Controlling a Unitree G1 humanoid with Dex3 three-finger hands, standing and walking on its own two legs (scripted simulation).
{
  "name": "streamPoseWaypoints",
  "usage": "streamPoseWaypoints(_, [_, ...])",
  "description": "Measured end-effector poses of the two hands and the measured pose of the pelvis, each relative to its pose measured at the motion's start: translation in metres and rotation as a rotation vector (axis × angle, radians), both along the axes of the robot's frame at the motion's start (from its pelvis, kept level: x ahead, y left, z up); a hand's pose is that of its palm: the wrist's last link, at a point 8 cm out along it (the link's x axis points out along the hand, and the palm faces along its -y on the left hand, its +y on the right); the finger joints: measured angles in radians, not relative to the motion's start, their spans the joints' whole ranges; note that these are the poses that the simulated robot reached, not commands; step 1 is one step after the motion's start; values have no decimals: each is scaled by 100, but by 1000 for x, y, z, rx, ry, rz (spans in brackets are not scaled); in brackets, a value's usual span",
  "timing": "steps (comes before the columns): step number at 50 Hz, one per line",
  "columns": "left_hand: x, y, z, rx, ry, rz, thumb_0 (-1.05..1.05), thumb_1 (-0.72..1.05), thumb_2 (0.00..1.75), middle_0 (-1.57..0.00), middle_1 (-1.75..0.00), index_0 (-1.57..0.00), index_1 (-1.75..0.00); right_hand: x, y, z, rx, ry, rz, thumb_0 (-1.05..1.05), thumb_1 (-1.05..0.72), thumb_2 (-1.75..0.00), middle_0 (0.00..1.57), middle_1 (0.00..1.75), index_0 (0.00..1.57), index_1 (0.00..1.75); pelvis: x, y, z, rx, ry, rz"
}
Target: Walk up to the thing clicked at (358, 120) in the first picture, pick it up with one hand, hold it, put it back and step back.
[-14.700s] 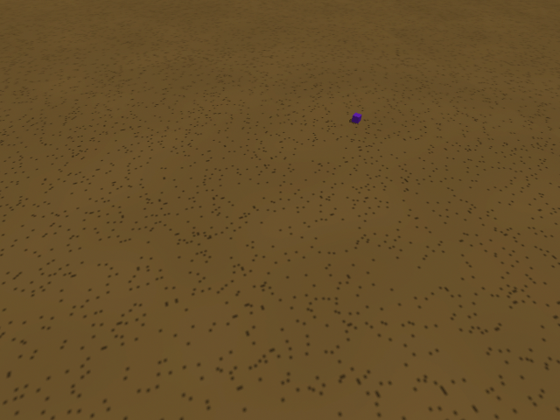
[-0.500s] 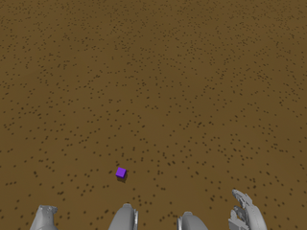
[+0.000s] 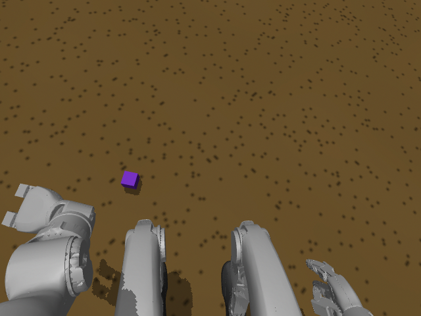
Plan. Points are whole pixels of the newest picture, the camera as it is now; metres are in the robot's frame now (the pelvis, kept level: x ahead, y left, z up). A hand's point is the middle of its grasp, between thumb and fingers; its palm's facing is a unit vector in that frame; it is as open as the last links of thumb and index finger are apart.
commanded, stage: rise first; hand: left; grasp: from above
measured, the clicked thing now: (130, 180) +0.49 +0.25 -0.48
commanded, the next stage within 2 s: none
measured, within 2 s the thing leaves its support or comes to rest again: neither
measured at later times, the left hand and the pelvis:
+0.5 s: hand (93, 191) +0.40 +0.30 -0.27, palm faces -0.06 -0.46 -0.89, open 13.4 cm; pelvis -0.01 +0.01 -0.12, yaw -3 degrees
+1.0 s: hand (103, 186) +0.43 +0.29 -0.34, palm faces -0.02 -0.46 -0.89, open 13.8 cm; pelvis -0.01 +0.01 -0.16, yaw -7 degrees
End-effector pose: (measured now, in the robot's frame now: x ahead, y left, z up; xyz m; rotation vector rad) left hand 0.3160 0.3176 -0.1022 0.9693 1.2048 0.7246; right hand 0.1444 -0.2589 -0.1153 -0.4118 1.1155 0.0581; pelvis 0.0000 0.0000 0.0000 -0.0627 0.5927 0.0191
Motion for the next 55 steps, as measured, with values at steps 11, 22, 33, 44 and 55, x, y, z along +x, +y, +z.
streamPoseWaypoints(11, [36,-2,-88,7,-6,-21,0,-32,90,-24,-88,-23,-90,-87,6,-95,97,209,-87,1,-90,-89,20,30,20,30,-18,6,-85,-12,18,-30])
streamPoseWaypoints(22, [73,-15,-109,-55,-6,-36,0,-39,96,-17,-93,-16,-95,-122,12,-126,159,278,-165,1,-90,-89,20,30,20,30,-12,8,-115,-10,33,-45])
streamPoseWaypoints(33, [86,-12,-139,-33,23,-19,0,-40,95,-15,-96,-15,-97,-128,-10,-139,132,317,-107,1,-90,-89,19,30,20,30,-11,3,-141,-15,11,-58])
streamPoseWaypoints(44, [99,-17,-178,-55,1,29,0,-44,98,-11,-99,-11,-100,-147,-16,-143,113,393,-106,0,-91,-89,19,30,20,30,-13,3,-158,-41,-17,-72])
streamPoseWaypoints(55, [112,-20,-183,-39,5,24,0,-48,101,-10,-98,-9,-100,-172,-1,-143,162,454,-139,0,-91,-90,19,30,20,30,-11,7,-163,-63,-32,-85])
